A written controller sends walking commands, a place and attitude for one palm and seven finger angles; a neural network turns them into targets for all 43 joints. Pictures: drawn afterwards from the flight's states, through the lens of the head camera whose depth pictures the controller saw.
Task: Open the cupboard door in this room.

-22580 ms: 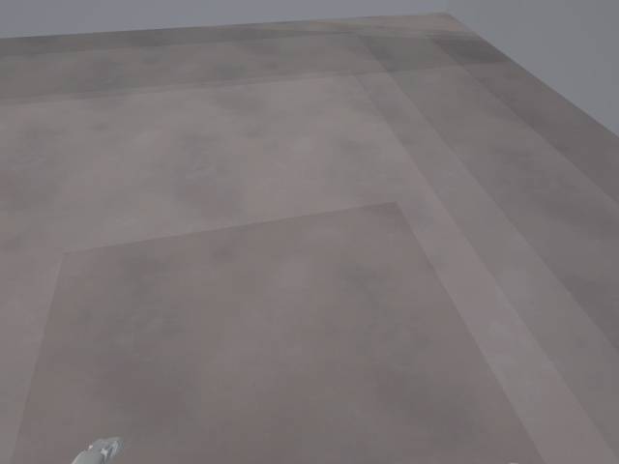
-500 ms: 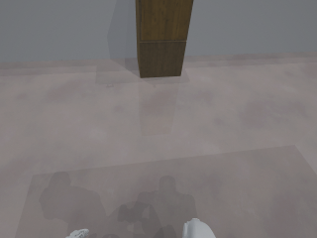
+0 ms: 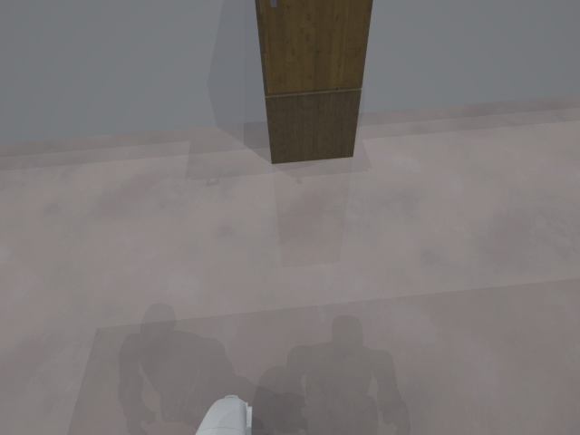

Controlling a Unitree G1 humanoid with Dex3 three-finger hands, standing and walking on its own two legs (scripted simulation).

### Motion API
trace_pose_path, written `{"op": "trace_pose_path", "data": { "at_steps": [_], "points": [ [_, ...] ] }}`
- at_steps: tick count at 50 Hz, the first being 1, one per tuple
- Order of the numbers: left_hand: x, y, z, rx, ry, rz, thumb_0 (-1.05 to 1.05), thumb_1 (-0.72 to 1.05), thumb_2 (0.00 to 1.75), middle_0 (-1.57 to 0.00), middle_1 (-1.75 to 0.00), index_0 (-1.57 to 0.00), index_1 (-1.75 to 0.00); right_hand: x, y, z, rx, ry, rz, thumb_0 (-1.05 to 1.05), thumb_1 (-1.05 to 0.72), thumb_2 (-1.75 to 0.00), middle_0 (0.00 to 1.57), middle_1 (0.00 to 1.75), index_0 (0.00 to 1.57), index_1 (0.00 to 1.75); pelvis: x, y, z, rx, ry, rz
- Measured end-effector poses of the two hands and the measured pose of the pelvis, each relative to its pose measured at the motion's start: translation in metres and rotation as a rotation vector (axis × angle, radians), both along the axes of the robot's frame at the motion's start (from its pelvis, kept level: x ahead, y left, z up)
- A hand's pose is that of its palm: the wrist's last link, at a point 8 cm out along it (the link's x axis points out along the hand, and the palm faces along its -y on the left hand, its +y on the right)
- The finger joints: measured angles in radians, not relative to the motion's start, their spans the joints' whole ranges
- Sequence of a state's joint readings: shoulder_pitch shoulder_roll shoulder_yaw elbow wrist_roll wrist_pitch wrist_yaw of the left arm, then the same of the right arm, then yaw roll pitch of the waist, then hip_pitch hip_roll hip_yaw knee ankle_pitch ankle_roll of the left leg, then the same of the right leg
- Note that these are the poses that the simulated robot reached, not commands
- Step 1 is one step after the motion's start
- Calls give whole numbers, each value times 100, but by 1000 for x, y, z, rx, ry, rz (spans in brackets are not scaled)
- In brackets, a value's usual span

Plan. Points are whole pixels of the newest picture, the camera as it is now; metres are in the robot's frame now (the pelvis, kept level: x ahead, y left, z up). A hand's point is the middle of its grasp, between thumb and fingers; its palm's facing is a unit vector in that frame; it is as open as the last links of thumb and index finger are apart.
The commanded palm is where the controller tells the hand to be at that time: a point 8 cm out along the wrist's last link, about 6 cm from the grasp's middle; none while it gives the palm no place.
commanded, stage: turn or walk to find it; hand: left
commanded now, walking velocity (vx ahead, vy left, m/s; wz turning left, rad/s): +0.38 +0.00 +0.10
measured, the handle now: out of the picture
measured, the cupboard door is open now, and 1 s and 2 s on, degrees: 0 0 0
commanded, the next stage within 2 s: stand and wait in 0.74 s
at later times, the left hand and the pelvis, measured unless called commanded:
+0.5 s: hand (168, 407) +0.19 +0.23 -0.18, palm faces +0.10 -0.98 -0.15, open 7.4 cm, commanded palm none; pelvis +0.21 +0.07 +0.00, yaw +0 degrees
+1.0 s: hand (240, 246) +0.51 +0.15 -0.16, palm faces +0.00 -0.98 -0.22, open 7.3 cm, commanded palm none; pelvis +0.40 -0.02 -0.01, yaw +0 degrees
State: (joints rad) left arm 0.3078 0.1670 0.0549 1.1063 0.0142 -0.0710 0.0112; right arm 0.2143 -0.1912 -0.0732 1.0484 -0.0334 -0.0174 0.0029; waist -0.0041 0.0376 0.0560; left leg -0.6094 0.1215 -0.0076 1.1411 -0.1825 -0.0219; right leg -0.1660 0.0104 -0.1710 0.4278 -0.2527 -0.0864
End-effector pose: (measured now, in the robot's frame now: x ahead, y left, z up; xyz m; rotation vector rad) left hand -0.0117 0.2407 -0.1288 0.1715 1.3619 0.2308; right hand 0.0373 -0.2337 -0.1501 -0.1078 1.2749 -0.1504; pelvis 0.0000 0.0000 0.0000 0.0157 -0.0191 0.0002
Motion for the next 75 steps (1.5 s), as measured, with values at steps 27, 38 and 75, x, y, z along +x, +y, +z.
{"op": "trace_pose_path", "data": {
  "at_steps": [27, 38, 75],
  "points": [
    [243, 51, -20, -92, -49, 22, 1, 91, 90, -20, -30, -19, -30, 246, 54, 25, -97, -112, 14, -5, -97, -90, 21, 30, 20, 30, 225, 65, 0, -11, -21, 5],
    [447, 32, 3, -34, -238, -143, 0, 91, 90, -20, -30, -19, -30, 195, 46, 7, -16, 241, -116, 0, -92, -90, 20, 30, 20, 30, 317, 35, -4, 16, 17, -12],
    [429, -30, -21, -122, 91, 18, 1, 91, 90, -20, -30, -19, -30, 441, 11, 13, -58, 43, 22, 0, -95, -90, 20, 30, 20, 30, 452, 5, 3, -16, -19, -17]
  ]
}}
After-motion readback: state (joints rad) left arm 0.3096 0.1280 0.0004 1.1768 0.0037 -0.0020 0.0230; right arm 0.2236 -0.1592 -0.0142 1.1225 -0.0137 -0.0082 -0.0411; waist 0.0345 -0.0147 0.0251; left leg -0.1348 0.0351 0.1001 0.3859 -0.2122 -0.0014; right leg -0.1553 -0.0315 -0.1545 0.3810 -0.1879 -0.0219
